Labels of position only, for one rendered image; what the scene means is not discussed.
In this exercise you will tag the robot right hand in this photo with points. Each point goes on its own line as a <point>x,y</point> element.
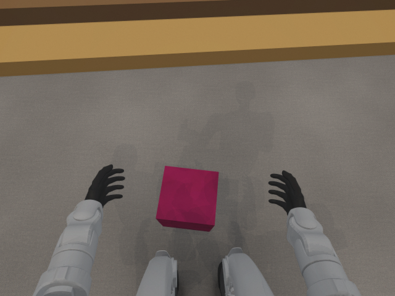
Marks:
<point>293,197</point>

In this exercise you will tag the robot thigh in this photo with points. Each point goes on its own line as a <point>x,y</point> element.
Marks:
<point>241,273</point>
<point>160,277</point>

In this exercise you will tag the robot right thigh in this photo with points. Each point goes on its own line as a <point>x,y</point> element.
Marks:
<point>241,273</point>

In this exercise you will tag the right robot forearm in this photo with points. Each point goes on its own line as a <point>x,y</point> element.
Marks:
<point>319,264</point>

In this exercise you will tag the left robot forearm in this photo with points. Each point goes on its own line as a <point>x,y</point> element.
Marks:
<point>69,271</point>

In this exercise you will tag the carton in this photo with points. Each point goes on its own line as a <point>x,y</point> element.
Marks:
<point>188,199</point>

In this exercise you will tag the robot left hand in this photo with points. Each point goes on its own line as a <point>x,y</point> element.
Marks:
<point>99,189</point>

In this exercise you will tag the robot left thigh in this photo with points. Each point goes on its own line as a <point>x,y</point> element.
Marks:
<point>160,277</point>

